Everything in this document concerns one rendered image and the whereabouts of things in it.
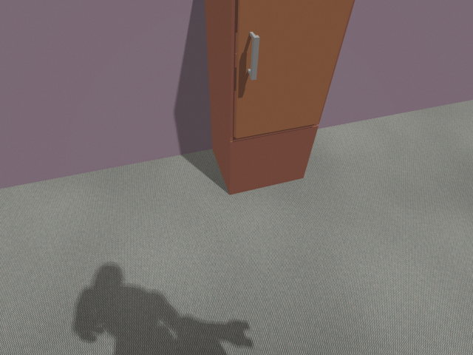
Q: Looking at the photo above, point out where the handle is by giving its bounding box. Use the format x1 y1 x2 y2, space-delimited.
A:
248 32 260 80

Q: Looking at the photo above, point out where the cupboard door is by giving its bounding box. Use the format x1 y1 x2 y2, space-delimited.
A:
235 0 353 138

